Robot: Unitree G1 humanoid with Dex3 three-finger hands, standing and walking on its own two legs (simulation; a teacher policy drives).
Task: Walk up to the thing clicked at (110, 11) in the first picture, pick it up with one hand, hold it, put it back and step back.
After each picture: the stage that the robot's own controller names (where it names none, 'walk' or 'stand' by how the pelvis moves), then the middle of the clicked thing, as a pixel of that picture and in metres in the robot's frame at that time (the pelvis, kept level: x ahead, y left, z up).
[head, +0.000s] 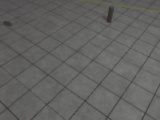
stand; (110, 14) +2.12 -0.48 -0.65
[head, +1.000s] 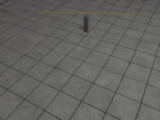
walk; (86, 23) +2.01 +0.01 -0.62
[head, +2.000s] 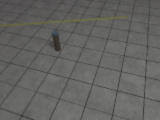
walk; (56, 41) +1.42 +0.29 -0.64
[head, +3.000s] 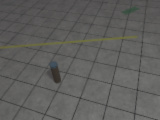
walk; (55, 72) +0.99 +0.29 -0.64
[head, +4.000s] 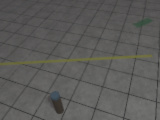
walk; (57, 103) +0.66 +0.25 -0.64
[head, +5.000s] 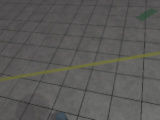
walk; out of the picture +0.45 +0.22 -0.64
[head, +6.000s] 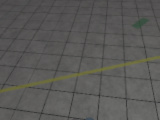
walk; out of the picture +0.44 -0.03 -0.64
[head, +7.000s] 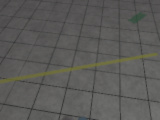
stand; out of the picture +0.40 +0.00 -0.62
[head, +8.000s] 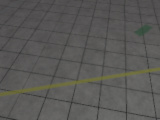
stand; out of the picture +0.32 -0.04 -0.64
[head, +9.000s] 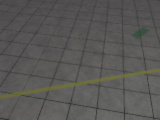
stand; out of the picture +0.35 -0.03 -0.65
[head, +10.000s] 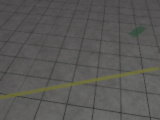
stand; out of the picture +0.33 +0.00 -0.66
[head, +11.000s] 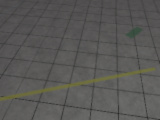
stand; out of the picture +0.33 +0.01 -0.66
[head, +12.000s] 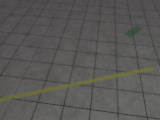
stand; out of the picture +0.32 +0.02 -0.66
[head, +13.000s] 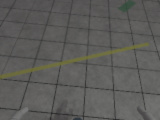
go down; out of the picture +0.35 -0.01 -0.57
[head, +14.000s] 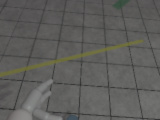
go down; out of the picture +0.36 +0.00 -0.56
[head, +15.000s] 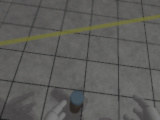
go down; (75, 103) +0.39 -0.01 -0.43
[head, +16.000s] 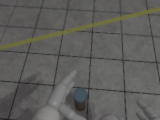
go down; (80, 101) +0.40 -0.01 -0.42
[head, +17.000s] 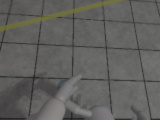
go down; (64, 93) +0.40 +0.00 -0.39
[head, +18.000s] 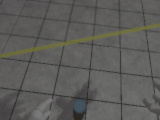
go down; (79, 111) +0.38 +0.00 -0.47
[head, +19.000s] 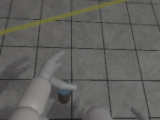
go down; (64, 93) +0.41 +0.00 -0.40
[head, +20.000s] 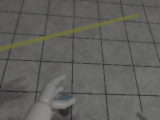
lift; (64, 106) +0.39 +0.00 -0.46
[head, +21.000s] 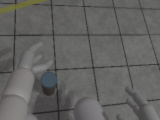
go down; (49, 85) +0.42 +0.01 -0.37
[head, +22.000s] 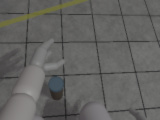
go down; (56, 89) +0.42 +0.01 -0.38
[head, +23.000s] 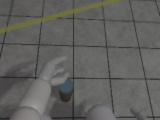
go down; (65, 91) +0.42 +0.00 -0.38
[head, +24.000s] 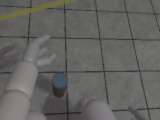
go down; (59, 86) +0.42 +0.00 -0.35
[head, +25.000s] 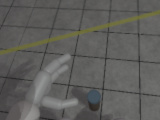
go down; (94, 101) +0.39 -0.01 -0.45
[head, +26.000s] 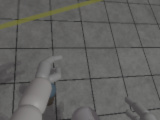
lift; (48, 95) +0.41 +0.01 -0.41
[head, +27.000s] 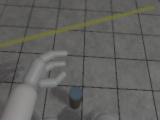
go down; (75, 99) +0.41 +0.00 -0.44
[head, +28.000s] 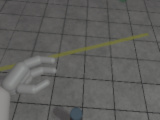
go down; (75, 119) +0.38 -0.01 -0.53
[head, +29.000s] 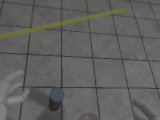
lift; (55, 100) +0.41 +0.00 -0.42
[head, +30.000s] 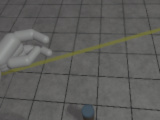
stand; (88, 116) +0.40 +0.00 -0.50
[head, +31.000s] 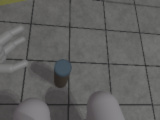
go down; (61, 75) +0.44 +0.02 -0.30
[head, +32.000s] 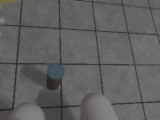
go down; (54, 78) +0.43 +0.03 -0.31
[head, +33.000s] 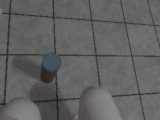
go down; (49, 70) +0.44 +0.04 -0.27
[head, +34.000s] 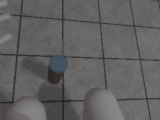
go down; (56, 71) +0.44 +0.03 -0.28
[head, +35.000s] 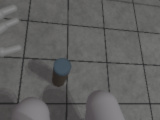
go down; (60, 74) +0.44 +0.02 -0.29
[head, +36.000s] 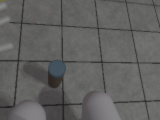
go down; (55, 76) +0.44 +0.03 -0.30
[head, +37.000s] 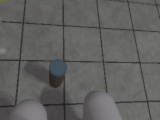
go down; (56, 75) +0.44 +0.03 -0.30
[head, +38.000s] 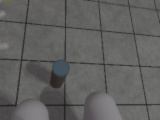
go down; (58, 76) +0.44 +0.02 -0.30
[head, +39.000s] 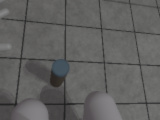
go down; (58, 75) +0.44 +0.02 -0.30
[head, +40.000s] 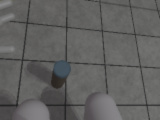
go down; (59, 76) +0.44 +0.02 -0.30
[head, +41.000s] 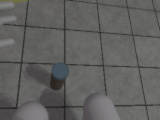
go down; (58, 78) +0.43 +0.02 -0.31
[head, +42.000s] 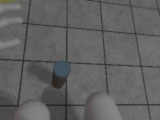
go down; (59, 76) +0.44 +0.02 -0.31
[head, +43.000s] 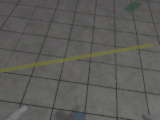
stand; out of the picture +0.38 -0.01 -0.53
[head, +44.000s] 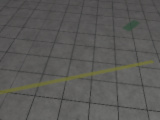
stand; out of the picture +0.35 -0.01 -0.59
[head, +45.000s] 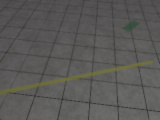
stand; out of the picture +0.35 -0.02 -0.59
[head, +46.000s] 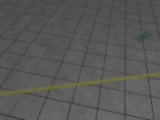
stand; out of the picture +0.37 -0.03 -0.65
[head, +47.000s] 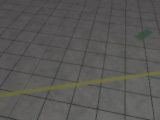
stand; out of the picture +0.34 -0.02 -0.66
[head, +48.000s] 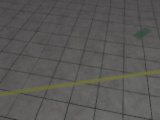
walk; out of the picture +0.34 -0.01 -0.66
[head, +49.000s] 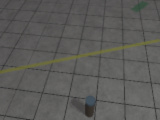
walk; (89, 107) +0.53 -0.03 -0.64
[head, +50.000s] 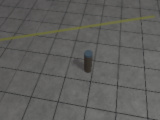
walk; (88, 62) +0.91 -0.05 -0.63
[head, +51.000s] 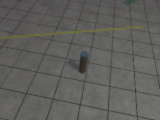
stand; (83, 62) +1.00 -0.07 -0.63
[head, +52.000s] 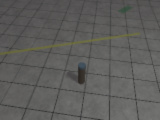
stand; (81, 73) +0.97 -0.01 -0.66
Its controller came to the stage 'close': yes
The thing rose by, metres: 0.00
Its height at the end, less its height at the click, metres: +0.00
